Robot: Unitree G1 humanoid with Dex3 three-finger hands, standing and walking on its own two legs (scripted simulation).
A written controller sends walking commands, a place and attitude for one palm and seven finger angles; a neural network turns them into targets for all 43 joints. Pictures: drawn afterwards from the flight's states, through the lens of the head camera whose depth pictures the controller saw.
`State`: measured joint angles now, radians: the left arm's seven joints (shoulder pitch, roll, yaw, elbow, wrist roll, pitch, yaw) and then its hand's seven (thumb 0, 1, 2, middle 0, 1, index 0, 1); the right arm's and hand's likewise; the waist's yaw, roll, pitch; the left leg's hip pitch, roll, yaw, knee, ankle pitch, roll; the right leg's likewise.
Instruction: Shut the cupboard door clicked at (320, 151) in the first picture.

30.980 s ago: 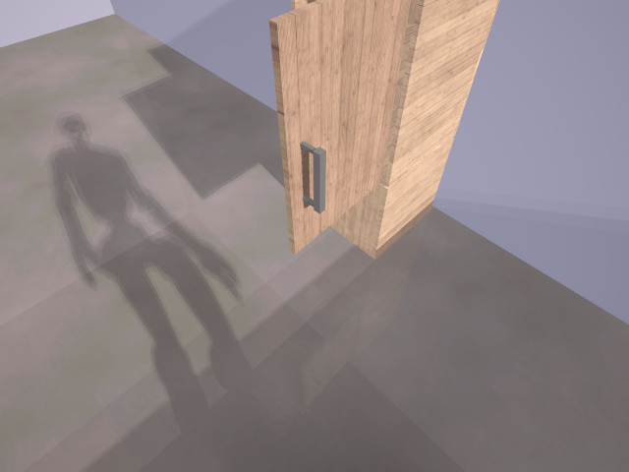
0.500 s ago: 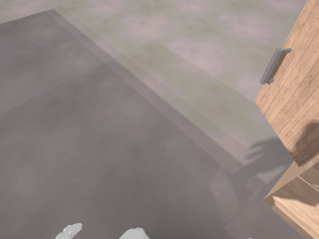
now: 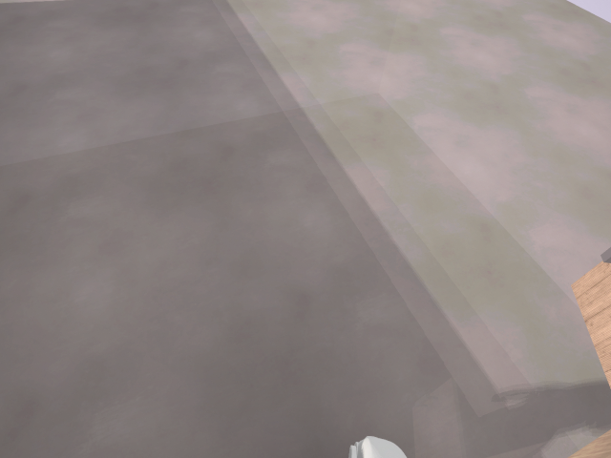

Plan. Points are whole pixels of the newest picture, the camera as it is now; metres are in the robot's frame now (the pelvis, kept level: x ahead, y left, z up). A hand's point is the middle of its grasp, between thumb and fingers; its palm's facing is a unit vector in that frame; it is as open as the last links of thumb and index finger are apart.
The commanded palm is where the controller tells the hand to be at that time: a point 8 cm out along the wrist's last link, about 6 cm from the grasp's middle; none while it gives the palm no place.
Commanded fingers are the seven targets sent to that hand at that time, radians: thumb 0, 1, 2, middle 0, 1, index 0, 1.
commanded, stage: walk to a spot facing it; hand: left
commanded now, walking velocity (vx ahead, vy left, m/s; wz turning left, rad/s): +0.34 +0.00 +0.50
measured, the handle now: out of the picture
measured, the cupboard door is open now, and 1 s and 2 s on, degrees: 60 60 60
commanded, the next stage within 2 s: turn to face it in 0.94 s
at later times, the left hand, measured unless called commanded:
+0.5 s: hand (214, 441) +0.17 +0.13 -0.16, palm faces +0.32 -0.92 -0.21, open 7.3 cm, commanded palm none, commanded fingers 0.00 0.90 0.90 -0.20 -0.30 -0.20 -0.30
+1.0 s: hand (138, 332) +0.32 +0.29 -0.16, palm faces +0.53 -0.82 -0.21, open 7.4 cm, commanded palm none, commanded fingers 0.00 0.90 0.90 -0.20 -0.30 -0.20 -0.30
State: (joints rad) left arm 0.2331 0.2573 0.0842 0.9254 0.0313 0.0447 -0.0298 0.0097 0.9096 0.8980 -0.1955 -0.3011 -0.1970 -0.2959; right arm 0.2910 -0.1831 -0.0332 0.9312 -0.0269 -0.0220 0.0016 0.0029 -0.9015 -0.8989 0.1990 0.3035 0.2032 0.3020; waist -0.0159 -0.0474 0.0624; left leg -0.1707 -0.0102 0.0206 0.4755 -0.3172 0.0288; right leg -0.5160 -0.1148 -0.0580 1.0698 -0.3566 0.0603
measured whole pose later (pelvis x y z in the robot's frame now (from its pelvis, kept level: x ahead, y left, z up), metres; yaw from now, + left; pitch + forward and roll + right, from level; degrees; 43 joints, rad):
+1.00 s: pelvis +0.35 +0.07 +0.00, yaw +31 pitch +0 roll -1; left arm 0.18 0.23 0.07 0.90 0.04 0.00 -0.02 0.01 0.91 0.90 -0.19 -0.30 -0.19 -0.30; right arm 0.23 -0.19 -0.02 0.96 -0.02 -0.04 -0.01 0.00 -0.92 -0.90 0.20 0.30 0.20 0.30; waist 0.00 -0.02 0.08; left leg -0.24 -0.06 0.06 0.44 -0.21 0.10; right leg -0.59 -0.14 -0.01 1.08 -0.25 0.06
